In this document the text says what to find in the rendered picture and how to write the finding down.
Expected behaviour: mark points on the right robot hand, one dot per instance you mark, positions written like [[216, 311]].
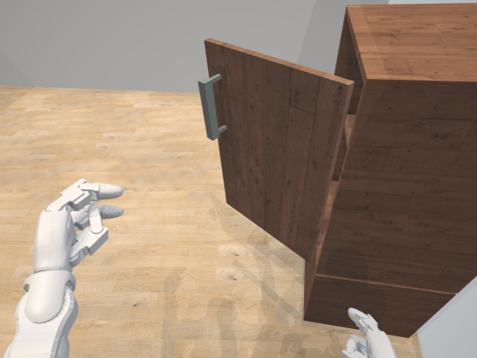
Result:
[[377, 344]]

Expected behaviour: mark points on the cupboard door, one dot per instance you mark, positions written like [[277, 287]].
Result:
[[284, 128]]

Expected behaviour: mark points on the handle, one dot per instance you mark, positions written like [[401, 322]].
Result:
[[208, 105]]

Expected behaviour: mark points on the left robot hand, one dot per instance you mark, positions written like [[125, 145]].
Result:
[[57, 225]]

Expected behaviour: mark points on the left robot forearm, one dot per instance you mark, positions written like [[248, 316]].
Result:
[[44, 316]]

